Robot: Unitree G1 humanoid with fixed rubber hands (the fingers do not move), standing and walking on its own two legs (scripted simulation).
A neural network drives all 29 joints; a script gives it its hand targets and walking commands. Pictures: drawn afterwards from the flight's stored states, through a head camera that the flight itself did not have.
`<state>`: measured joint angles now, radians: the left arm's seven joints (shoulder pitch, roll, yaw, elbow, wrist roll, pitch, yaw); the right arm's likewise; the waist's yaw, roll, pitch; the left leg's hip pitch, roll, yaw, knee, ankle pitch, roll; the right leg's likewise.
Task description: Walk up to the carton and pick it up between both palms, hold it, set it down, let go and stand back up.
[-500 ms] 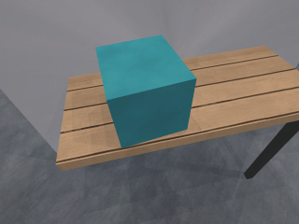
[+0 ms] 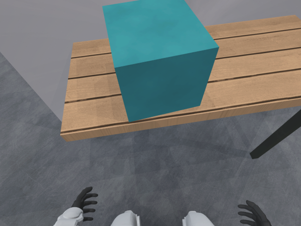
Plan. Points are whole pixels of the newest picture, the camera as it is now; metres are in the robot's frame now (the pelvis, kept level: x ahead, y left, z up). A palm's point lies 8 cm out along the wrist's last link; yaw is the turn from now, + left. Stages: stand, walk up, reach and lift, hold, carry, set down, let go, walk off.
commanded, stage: reach and lift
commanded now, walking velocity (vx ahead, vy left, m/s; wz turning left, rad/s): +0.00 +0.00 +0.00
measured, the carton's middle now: (153, 58) +0.55 +0.00 +0.11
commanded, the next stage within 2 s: none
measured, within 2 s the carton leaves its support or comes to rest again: neither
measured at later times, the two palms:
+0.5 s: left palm out of the picture +0.14 +0.20 -0.04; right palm out of the picture +0.10 -0.25 -0.05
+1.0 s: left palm (91, 185) +0.22 +0.17 +0.01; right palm (280, 196) +0.18 -0.27 +0.00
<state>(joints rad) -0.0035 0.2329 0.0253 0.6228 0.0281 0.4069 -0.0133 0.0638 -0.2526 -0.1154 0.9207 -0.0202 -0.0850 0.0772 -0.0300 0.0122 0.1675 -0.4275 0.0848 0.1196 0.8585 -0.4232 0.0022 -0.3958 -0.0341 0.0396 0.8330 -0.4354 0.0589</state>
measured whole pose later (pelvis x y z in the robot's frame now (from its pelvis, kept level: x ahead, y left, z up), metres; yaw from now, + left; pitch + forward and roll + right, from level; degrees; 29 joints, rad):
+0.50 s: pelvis -0.04 -0.04 +0.03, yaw -1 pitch -6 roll +1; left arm 0.10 0.26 -0.01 0.46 -0.07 0.32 0.07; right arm 0.21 -0.09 -0.08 0.58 -0.03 0.02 0.03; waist 0.01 -0.05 0.11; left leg -0.22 0.06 0.07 0.54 -0.21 -0.03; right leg -0.23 -0.02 0.02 0.60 -0.26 0.00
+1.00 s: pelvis -0.02 -0.03 +0.04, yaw -3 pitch -4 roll +2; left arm 0.00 0.15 0.01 0.47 -0.12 0.20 0.12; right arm 0.09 -0.21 -0.05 0.51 0.08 0.03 0.08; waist 0.02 -0.02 0.05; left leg -0.14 0.03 0.08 0.37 -0.16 -0.03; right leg -0.19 -0.01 0.07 0.48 -0.23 0.01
